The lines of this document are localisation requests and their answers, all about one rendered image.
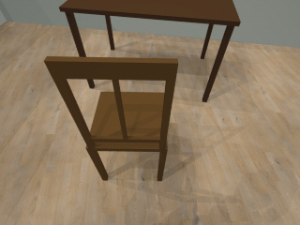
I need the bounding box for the table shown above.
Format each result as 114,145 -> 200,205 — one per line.
59,0 -> 241,102

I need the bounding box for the chair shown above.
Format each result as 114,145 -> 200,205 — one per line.
44,56 -> 179,182

